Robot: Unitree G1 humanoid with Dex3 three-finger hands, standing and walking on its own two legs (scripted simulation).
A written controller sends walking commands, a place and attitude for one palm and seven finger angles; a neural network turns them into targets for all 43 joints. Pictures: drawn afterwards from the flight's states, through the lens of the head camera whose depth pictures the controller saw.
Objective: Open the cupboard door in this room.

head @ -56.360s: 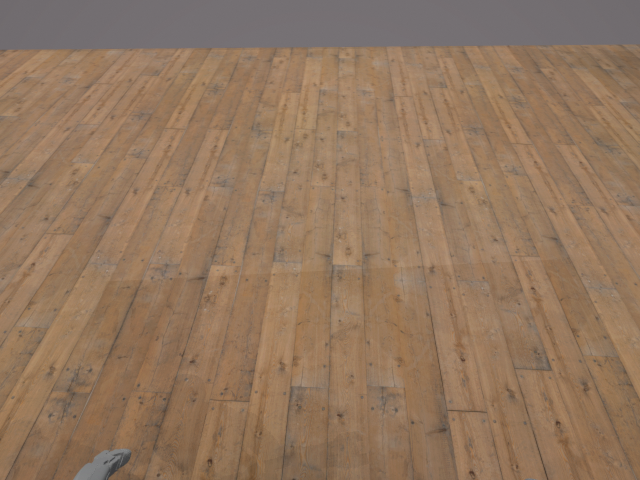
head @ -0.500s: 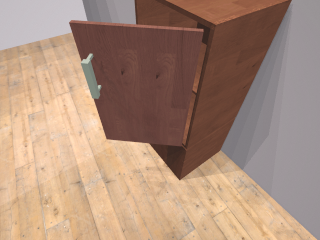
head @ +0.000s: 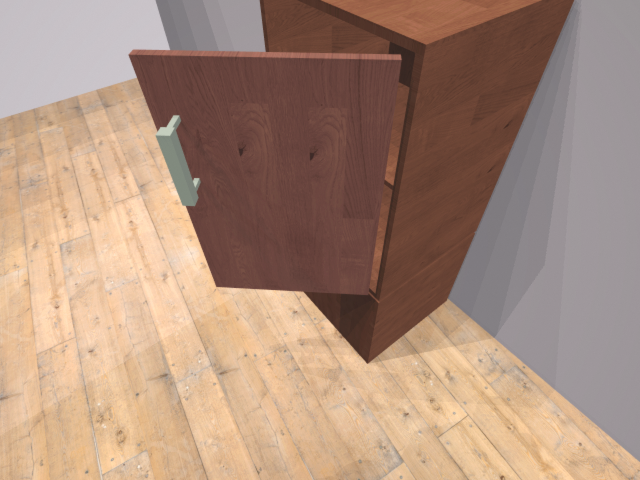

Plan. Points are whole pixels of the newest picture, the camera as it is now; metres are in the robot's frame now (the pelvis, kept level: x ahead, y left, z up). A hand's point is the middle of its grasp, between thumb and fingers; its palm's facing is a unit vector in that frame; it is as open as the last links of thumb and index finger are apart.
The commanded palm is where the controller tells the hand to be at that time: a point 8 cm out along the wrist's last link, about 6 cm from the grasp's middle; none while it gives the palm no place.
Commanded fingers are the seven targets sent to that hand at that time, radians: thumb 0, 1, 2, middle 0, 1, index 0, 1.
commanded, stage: look again from close up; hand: left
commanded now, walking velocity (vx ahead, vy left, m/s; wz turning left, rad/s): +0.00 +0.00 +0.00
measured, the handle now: (182, 161) +0.59 +0.27 +0.07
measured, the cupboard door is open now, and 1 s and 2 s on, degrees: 48 48 48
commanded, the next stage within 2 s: shuffle to correct the standing spot in 0.18 s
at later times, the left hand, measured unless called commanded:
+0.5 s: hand out of the picture +0.02 +0.19 -0.18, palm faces +0.03 -0.98 -0.21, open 7.4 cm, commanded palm none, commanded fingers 0.00 0.90 0.90 -0.20 -0.30 -0.20 -0.30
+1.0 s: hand out of the picture +0.06 +0.23 -0.16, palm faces +0.06 -0.96 -0.27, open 7.4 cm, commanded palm none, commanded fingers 0.00 0.90 0.90 -0.20 -0.30 -0.20 -0.30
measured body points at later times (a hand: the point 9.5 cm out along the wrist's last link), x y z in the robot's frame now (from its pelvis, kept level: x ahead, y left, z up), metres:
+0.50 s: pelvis +0.01 +0.00 +0.00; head +0.02 +0.01 +0.45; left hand +0.02 +0.24 -0.16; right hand +0.03 -0.24 -0.15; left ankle -0.01 +0.11 -0.73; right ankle -0.04 -0.12 -0.73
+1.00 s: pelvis +0.04 +0.04 +0.01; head +0.07 +0.02 +0.45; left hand +0.06 +0.28 -0.13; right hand +0.08 -0.19 -0.16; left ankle +0.02 +0.18 -0.66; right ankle +0.01 -0.07 -0.73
